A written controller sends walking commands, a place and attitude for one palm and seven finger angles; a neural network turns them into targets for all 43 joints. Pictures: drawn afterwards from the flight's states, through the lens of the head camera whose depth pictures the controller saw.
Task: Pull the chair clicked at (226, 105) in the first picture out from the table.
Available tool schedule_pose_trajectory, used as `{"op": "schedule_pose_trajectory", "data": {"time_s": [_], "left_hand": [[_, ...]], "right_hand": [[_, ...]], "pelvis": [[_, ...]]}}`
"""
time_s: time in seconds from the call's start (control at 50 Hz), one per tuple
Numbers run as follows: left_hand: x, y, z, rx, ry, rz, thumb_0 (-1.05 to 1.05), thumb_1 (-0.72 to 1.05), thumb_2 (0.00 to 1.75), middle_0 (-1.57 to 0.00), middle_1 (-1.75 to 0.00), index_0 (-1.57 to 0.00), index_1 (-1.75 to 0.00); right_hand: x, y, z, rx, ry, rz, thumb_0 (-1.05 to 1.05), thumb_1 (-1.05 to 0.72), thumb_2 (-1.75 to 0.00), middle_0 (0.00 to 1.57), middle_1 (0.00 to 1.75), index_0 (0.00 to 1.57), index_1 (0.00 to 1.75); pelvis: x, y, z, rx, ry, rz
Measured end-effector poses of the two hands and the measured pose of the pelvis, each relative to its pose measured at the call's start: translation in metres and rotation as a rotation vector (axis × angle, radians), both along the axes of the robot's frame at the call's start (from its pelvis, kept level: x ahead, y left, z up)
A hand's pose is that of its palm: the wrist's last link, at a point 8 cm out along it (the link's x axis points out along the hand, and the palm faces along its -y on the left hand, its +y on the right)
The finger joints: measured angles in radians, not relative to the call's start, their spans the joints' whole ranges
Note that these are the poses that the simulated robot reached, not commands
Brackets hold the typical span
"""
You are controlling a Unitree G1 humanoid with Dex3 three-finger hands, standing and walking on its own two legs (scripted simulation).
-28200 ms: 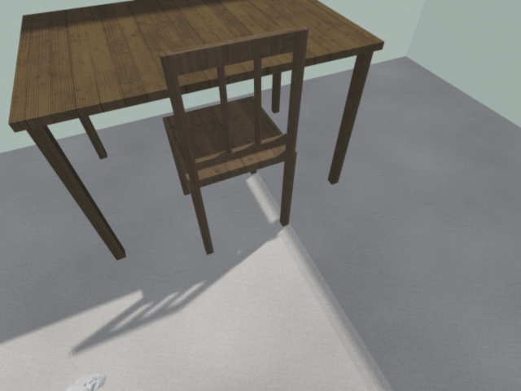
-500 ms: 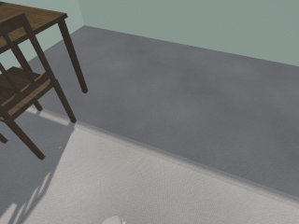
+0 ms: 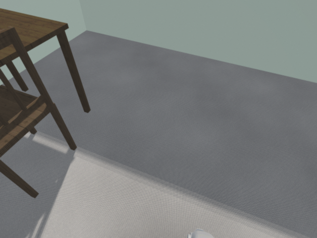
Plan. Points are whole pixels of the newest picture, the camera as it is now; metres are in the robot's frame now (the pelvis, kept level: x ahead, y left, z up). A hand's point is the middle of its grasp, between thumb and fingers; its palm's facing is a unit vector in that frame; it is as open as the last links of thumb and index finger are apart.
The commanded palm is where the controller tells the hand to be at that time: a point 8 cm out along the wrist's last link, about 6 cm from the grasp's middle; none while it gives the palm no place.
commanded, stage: walk to a spot facing it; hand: left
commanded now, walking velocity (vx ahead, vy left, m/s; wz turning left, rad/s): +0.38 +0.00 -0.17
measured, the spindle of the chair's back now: out of the picture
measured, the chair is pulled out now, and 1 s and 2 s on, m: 0.00 0.00 0.00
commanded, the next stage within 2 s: turn to face it in 1.18 s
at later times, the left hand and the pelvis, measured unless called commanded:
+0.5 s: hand (117, 230) +0.18 +0.13 -0.18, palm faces +0.04 -0.98 -0.17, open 7.2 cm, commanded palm none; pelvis +0.20 -0.04 +0.00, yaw -2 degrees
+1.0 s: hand (125, 142) +0.49 +0.16 -0.16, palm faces -0.10 -0.97 -0.21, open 7.4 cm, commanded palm none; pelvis +0.39 -0.02 -0.01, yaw -8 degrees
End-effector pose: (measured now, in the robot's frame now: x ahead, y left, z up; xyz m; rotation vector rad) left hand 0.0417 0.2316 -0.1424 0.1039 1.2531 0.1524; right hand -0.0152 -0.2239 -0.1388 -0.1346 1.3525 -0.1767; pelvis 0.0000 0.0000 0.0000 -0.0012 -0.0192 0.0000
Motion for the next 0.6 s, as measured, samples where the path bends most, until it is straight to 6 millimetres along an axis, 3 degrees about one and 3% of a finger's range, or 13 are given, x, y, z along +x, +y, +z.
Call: {"op": "schedule_pose_trajectory", "data": {"time_s": [0.1,0.18,0.24,0.3,0.46,0.6], "left_hand": [[0.083,-0.014,0.01,0.027,-0.062,-0.078,0.0,0.91,0.9,-0.19,-0.3,-0.19,-0.3],[0.143,-0.034,0.006,0.051,-0.116,-0.128,0.0,0.91,0.9,-0.19,-0.3,-0.19,-0.3],[0.165,-0.049,0.001,0.054,-0.146,-0.112,0.0,0.91,0.9,-0.19,-0.3,-0.2,-0.3],[0.162,-0.056,0.002,0.046,-0.105,-0.068,-0.01,0.92,0.9,-0.2,-0.3,-0.2,-0.3],[0.138,-0.048,0.0,0.03,0.104,-0.019,-0.01,0.94,0.9,-0.2,-0.3,-0.2,-0.3],[0.13,-0.039,-0.019,-0.053,0.26,0.063,0.0,0.92,0.9,-0.2,-0.3,-0.2,-0.3]], "right_hand": [[-0.014,0.005,-0.009,0.061,0.12,-0.076,0.01,-0.92,-0.9,0.2,0.3,0.2,0.3],[-0.012,0.0,-0.022,0.104,0.205,-0.124,0.01,-0.91,-0.9,0.2,0.3,0.2,0.3],[0.007,-0.011,-0.03,0.121,0.244,-0.123,0.01,-0.91,-0.9,0.2,0.3,0.2,0.3],[0.051,-0.026,-0.026,0.099,0.194,-0.112,0.01,-0.91,-0.9,0.2,0.3,0.19,0.3],[0.207,-0.052,-0.006,0.014,-0.052,-0.038,0.01,-0.92,-0.9,0.2,0.3,0.19,0.3],[0.339,-0.04,0.006,-0.051,-0.199,0.082,0.01,-0.92,-0.9,0.2,0.3,0.19,0.3]], "pelvis": [[0.04,-0.012,-0.002,0.016,0.01,-0.018],[0.079,-0.032,-0.015,0.031,0.013,-0.032],[0.102,-0.043,-0.021,0.012,0.004,-0.037],[0.123,-0.047,-0.014,-0.002,0.0,-0.041],[0.182,-0.044,-0.002,-0.019,0.018,-0.039],[0.243,-0.016,-0.012,-0.039,0.006,-0.033]]}}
